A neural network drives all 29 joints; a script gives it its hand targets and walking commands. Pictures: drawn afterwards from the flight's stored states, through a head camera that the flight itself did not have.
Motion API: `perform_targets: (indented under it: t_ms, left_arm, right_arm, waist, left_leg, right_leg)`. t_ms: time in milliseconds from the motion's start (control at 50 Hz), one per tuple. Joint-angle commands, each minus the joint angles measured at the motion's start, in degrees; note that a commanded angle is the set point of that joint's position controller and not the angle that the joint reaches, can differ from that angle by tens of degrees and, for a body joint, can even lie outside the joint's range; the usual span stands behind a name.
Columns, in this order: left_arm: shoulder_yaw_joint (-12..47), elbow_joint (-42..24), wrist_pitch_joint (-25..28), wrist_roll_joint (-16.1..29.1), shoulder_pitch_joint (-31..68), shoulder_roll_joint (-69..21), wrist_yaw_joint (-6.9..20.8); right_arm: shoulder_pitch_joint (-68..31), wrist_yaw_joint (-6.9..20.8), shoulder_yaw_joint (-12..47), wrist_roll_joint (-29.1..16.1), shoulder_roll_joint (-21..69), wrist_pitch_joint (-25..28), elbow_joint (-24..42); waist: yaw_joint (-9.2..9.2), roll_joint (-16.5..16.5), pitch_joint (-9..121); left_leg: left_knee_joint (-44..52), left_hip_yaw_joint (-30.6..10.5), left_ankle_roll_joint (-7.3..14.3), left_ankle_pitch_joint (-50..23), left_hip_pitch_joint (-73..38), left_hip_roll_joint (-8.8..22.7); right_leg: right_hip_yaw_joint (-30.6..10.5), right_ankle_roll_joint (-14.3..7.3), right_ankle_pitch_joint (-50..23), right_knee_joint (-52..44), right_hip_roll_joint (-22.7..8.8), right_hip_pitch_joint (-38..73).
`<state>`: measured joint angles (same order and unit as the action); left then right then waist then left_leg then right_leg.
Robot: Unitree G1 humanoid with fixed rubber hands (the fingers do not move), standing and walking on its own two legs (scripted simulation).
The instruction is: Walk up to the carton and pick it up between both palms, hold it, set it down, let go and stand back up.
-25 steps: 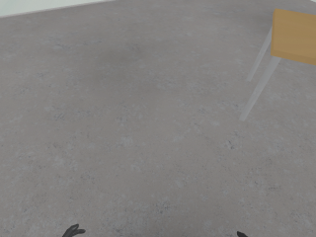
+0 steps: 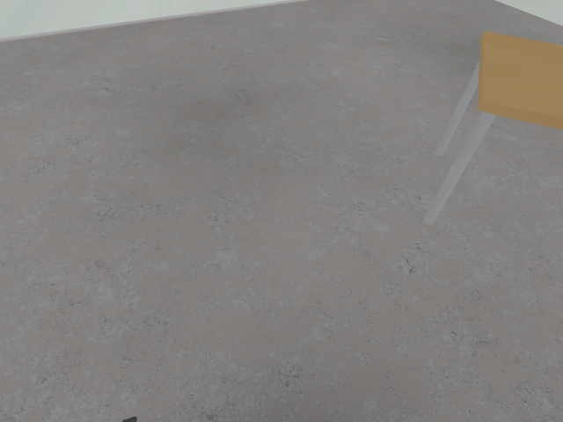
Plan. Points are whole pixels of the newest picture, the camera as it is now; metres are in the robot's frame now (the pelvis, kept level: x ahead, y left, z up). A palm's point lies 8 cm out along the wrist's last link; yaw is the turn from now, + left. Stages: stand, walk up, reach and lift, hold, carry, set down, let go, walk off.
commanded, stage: stand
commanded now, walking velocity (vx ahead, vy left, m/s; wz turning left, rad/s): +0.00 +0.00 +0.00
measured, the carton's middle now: out of the picture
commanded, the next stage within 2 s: none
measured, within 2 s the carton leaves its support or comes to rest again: neither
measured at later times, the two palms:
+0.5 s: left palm out of the picture +0.06 +0.25 -0.12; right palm out of the picture +0.06 -0.24 -0.11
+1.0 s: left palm out of the picture +0.05 +0.25 -0.11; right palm out of the picture +0.05 -0.25 -0.11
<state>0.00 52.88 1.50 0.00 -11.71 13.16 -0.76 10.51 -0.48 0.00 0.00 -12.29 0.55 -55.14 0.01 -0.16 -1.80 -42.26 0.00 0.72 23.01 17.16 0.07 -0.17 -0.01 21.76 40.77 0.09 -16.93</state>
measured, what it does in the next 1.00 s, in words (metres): stands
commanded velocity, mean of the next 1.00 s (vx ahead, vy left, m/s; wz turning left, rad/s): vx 0.00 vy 0.00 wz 0.00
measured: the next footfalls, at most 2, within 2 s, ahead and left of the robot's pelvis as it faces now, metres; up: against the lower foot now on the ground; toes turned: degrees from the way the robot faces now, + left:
none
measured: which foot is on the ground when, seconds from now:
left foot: down 0.00-1.00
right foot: down 0.00-1.00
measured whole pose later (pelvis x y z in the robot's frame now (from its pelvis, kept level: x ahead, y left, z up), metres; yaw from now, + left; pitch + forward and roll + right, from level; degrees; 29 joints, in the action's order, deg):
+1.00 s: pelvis -0.01 +0.00 +0.02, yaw +0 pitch -3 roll -1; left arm 0.0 58.7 1.4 0.0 -11.7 13.2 -0.4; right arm 9.6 -0.5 0.0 0.0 -12.3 0.8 -61.5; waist 0.0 0.1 -1.8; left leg -29.2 0.0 0.7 15.2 11.0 0.1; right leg -0.2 0.0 13.9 27.5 0.1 -10.6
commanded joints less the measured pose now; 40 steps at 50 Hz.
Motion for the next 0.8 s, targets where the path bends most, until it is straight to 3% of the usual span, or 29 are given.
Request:
perform_targets:
  t_ms: [0,20,40,60,80,120,180,200,220,240,280,300,340,380,400,420,440,460,480,500,560,620,640,660,680,700,740,780]
  left_arm:
    - [-4.2,-1.5,2.1,-0.6,2.8,14.4,-0.5]
    - [-4.1,-1.3,1.8,-0.8,3.8,14.4,-0.3]
    - [-4.6,-1.2,1.4,-0.9,4.2,15.4,-0.5]
    - [-4.6,-1.3,0.9,-0.6,2.8,14.3,-0.5]
    - [-3.9,-0.6,1.6,-0.9,3.4,14.6,-0.6]
    - [-4.3,-0.6,1.9,-0.9,4.4,14.8,-0.6]
    - [-4.0,-0.3,1.8,-1.0,5.4,15.3,-0.4]
    - [-3.7,0.2,2.0,-0.2,2.9,14.1,-0.3]
    - [-4.0,0.9,1.7,-0.8,4.8,15.9,-0.4]
    - [-4.0,0.7,1.7,-0.6,5.3,14.9,-0.2]
    - [-4.1,0.7,1.8,-0.5,3.9,14.9,-0.2]
    - [-3.9,1.0,1.9,-0.3,4.4,14.3,-0.2]
    - [-4.3,1.6,2.1,-0.6,3.7,15.0,-0.4]
    - [-4.2,1.5,1.6,-0.3,5.5,15.0,-0.4]
    - [-4.1,1.7,1.9,-0.5,4.6,14.8,-0.4]
    - [-3.8,2.3,1.8,-0.6,3.3,14.4,-0.2]
    - [-3.9,2.2,1.7,-0.3,4.5,14.7,-0.4]
    - [-3.6,1.8,1.7,-0.3,4.7,14.0,-0.2]
    - [-3.6,1.8,1.8,-0.3,4.5,13.7,-0.2]
    - [-3.4,2.1,1.7,-0.1,5.0,13.9,-0.1]
    - [-3.8,1.8,1.6,-0.1,4.4,15.4,-0.2]
    - [-3.5,2.3,1.5,-0.2,4.0,14.8,0.0]
    - [-4.0,3.0,1.5,-0.1,4.5,16.0,0.0]
    - [-3.9,3.7,1.4,0.0,3.9,16.1,-0.2]
    - [-3.8,3.2,1.3,-0.6,5.4,15.7,-0.1]
    - [-3.6,2.9,1.3,-0.2,3.9,15.2,0.0]
    - [-4.2,2.9,1.6,-0.5,4.1,15.6,0.3]
    - [-3.3,2.9,1.6,-0.2,4.3,14.9,0.2]
  right_arm:
    - [-4.7,-1.3,-4.1,1.0,-17.7,3.1,3.1]
    - [-4.3,-1.1,-3.7,1.1,-17.8,3.0,3.5]
    - [-3.2,-1.0,-4.2,1.1,-17.5,2.7,2.4]
    - [-5.6,-1.3,-4.0,1.2,-17.7,2.7,3.2]
    - [-4.1,-1.2,-4.0,0.5,-16.8,2.6,2.5]
    - [-4.6,-1.0,-3.9,0.6,-16.1,2.7,2.4]
    - [-3.2,-1.0,-3.3,0.8,-15.9,2.5,1.5]
    - [-4.9,-0.9,-3.7,1.1,-16.9,2.7,1.8]
    - [-4.8,-0.9,-4.0,1.0,-17.2,2.6,1.6]
    - [-3.8,-0.7,-3.4,0.6,-16.5,2.6,1.2]
    - [-4.3,-1.0,-3.4,0.4,-16.5,2.5,1.2]
    - [-4.9,-0.9,-3.2,0.3,-16.5,2.8,0.2]
    - [-4.4,-0.7,-3.4,0.4,-16.7,2.9,1.1]
    - [-5.6,-0.8,-3.4,0.5,-16.5,2.8,0.7]
    - [-4.9,-0.9,-3.5,0.5,-16.0,2.8,0.6]
    - [-4.9,-1.1,-3.5,0.6,-16.8,2.8,-0.5]
    - [-5.7,-0.8,-3.9,0.7,-17.9,2.8,-0.1]
    - [-3.5,-1.0,-3.2,0.6,-15.9,2.9,-0.4]
    - [-4.5,-0.9,-2.5,0.1,-14.9,2.9,-0.8]
    - [-4.4,-0.8,-2.7,0.6,-15.6,2.9,-0.6]
    - [-4.2,-0.9,-2.8,0.3,-16.1,2.7,-1.2]
    - [-3.4,-1.0,-2.7,0.4,-14.9,3.0,-2.3]
    - [-4.7,-0.8,-2.9,0.5,-16.8,2.8,-1.9]
    - [-5.2,-0.8,-3.3,0.2,-16.9,2.6,-1.9]
    - [-4.5,-0.7,-2.4,0.2,-15.3,2.7,-2.0]
    - [-4.9,-0.8,-2.7,0.4,-15.6,2.7,-2.2]
    - [-4.6,-0.6,-3.0,0.6,-16.4,2.7,-2.1]
    - [-4.8,-0.6,-3.0,0.7,-16.0,2.8,-2.6]
  waist:
    - [0.01,1.8,1.5]
    - [-0.29,3.6,-1.8]
    - [0.32,2.6,-1.3]
    - [-1.30,3.7,0.8]
    - [-0.17,1.8,0.6]
    - [-0.25,1.8,1.5]
    - [0.83,1.5,-0.1]
    - [-0.47,3.6,-0.1]
    - [0.92,3.6,-0.6]
    - [0.16,2.2,-0.7]
    - [0.05,2.0,-1.8]
    - [-0.17,3.9,-2.0]
    - [0.39,2.9,1.0]
    - [0.58,2.0,-1.2]
    - [0.70,3.6,0.5]
    - [-0.22,2.0,0.1]
    - [0.26,1.1,0.1]
    - [0.05,3.9,-0.5]
    - [-0.36,3.4,-0.5]
    - [0.40,5.8,-2.1]
    - [0.32,2.5,-0.2]
    - [0.15,2.9,-1.7]
    - [0.36,4.8,-2.1]
    - [0.33,4.2,-1.5]
    - [0.48,1.1,-3.2]
    - [-0.16,2.9,-2.7]
    - [0.33,4.6,-0.6]
    - [0.45,4.0,-1.4]
  left_leg:
    - [15.6,-10.0,4.3,-13.9,-2.4,8.0]
    - [15.9,-8.7,3.9,-13.4,0.0,6.8]
    - [17.3,-8.7,3.5,-12.6,-0.2,6.9]
    - [16.5,-8.1,3.1,-14.2,-1.3,6.8]
    - [15.9,-7.4,2.6,-14.5,-2.4,5.7]
    - [15.1,-6.8,2.4,-13.4,-3.2,5.3]
    - [16.5,-7.0,2.8,-14.9,-3.8,5.7]
    - [17.2,-7.3,2.5,-13.9,-3.6,6.2]
    - [18.4,-7.4,2.6,-11.6,-2.7,6.5]
    - [19.4,-8.9,2.5,-12.0,-3.3,6.8]
    - [19.2,-8.2,2.5,-14.9,-3.6,7.0]
    - [20.2,-8.4,2.6,-14.4,-3.2,7.3]
    - [19.0,-7.4,2.1,-16.9,-4.8,6.7]
    - [19.7,-6.7,1.8,-17.4,-4.7,6.1]
    - [20.1,-6.7,1.9,-17.2,-6.8,6.2]
    - [20.0,-6.7,1.8,-17.3,-6.2,6.1]
    - [21.0,-8.0,1.8,-15.4,-4.7,7.2]
    - [21.6,-8.3,2.2,-15.9,-5.2,7.1]
    - [21.8,-8.5,2.5,-17.1,-5.5,7.3]
    - [22.2,-7.6,2.2,-15.8,-5.3,7.0]
    - [21.9,-7.8,2.0,-17.0,-6.8,7.3]
    - [23.8,-8.0,1.9,-13.2,-4.7,7.2]
    - [24.3,-7.7,1.3,-12.5,-5.0,6.8]
    - [23.9,-8.2,1.7,-12.0,-6.4,7.5]
    - [23.8,-7.6,1.2,-12.7,-5.2,6.5]
    - [23.6,-7.5,1.9,-11.6,-5.7,7.1]
    - [23.9,-7.2,1.0,-12.9,-5.6,6.6]
    - [23.6,-6.8,0.9,-12.9,-6.8,6.4]
  right_leg:
    - [-7.2,-4.4,-13.1,-9.5,-4.3,2.8]
    - [-7.9,-4.2,-12.1,-11.4,-4.1,2.9]
    - [-5.9,-4.0,-13.4,-10.9,-3.9,4.0]
    - [-6.3,-4.2,-13.4,-10.8,-4.4,4.9]
    - [-7.4,-4.4,-14.5,-12.6,-5.3,4.3]
    - [-8.6,-4.6,-15.0,-13.3,-5.6,4.8]
    - [-8.0,-4.4,-14.0,-14.7,-5.9,2.9]
    - [-7.2,-3.6,-15.4,-14.2,-5.2,4.3]
    - [-7.3,-3.4,-13.5,-15.2,-5.4,3.8]
    - [-6.8,-3.5,-11.3,-15.0,-5.0,4.5]
    - [-6.6,-3.4,-15.0,-15.2,-5.0,4.6]
    - [-6.9,-3.6,-14.7,-15.6,-5.1,4.7]
    - [-7.3,-3.6,-17.7,-16.6,-6.1,7.3]
    - [-6.3,-2.7,-15.8,-17.3,-5.1,5.3]
    - [-7.4,-3.1,-16.6,-18.1,-6.3,5.5]
    - [-7.1,-3.2,-16.9,-18.2,-5.4,6.5]
    - [-5.8,-2.6,-16.4,-16.7,-5.0,7.0]
    - [-6.0,-2.9,-15.3,-16.6,-5.5,7.1]
    - [-7.0,-2.9,-16.8,-17.5,-6.1,7.0]
    - [-6.7,-3.0,-15.6,-18.0,-6.1,6.0]
    - [-6.9,-2.8,-16.1,-19.3,-5.7,7.9]
    - [-6.6,-2.3,-14.4,-19.8,-5.9,8.0]
    - [-7.0,-2.5,-13.3,-20.2,-6.0,6.4]
    - [-6.8,-2.8,-12.4,-20.3,-5.9,6.1]
    - [-6.4,-2.5,-11.7,-20.3,-5.4,6.2]
    - [-7.0,-2.7,-12.2,-21.4,-5.6,6.5]
    - [-6.1,-2.4,-14.2,-20.2,-5.7,8.5]
    - [-6.9,-2.4,-14.4,-20.7,-5.9,6.9]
